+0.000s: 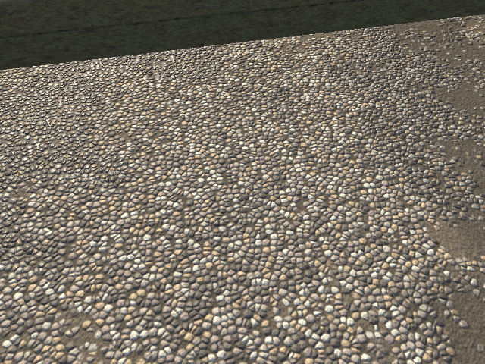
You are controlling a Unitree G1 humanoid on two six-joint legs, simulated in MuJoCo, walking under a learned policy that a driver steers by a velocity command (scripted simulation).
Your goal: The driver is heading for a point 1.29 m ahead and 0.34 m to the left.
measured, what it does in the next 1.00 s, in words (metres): stands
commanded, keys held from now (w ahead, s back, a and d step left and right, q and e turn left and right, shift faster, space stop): no key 1.00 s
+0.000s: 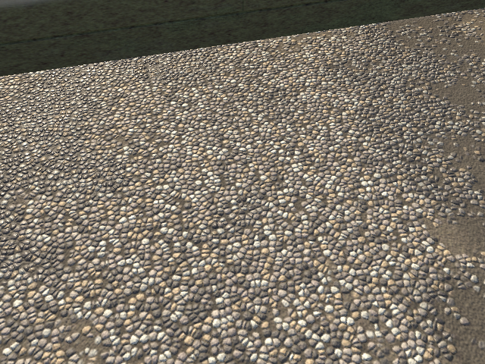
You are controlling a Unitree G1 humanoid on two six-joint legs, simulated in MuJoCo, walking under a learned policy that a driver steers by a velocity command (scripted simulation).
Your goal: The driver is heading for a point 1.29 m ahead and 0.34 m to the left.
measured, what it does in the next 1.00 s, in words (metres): lifts its right foot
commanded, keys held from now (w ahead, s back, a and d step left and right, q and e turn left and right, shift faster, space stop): no key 0.46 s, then q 0.54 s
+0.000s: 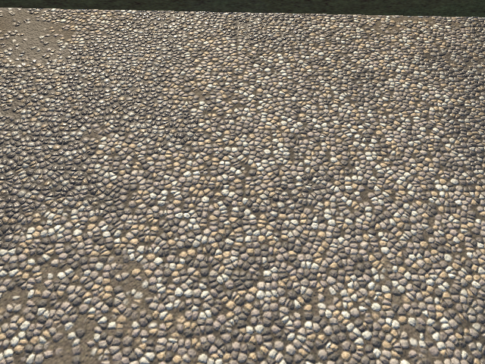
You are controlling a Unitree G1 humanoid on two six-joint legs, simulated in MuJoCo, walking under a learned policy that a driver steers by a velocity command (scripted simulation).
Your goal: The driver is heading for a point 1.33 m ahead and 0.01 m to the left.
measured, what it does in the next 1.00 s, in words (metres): walks ahead: right foot, then left foot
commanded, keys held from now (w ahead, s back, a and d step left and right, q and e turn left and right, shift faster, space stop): q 0.20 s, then no key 0.02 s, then w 0.68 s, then w+e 0.10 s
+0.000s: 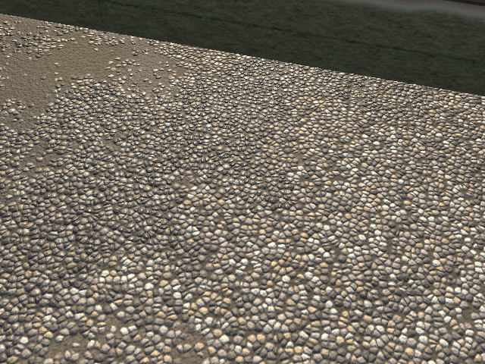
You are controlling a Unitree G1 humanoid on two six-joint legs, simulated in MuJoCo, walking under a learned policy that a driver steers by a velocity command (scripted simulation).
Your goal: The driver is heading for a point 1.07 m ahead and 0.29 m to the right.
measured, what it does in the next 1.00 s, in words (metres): walks ahead, turning right: right foot, then left foot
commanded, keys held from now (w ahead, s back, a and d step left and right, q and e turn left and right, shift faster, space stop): w+e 0.66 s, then e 0.04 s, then no key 0.30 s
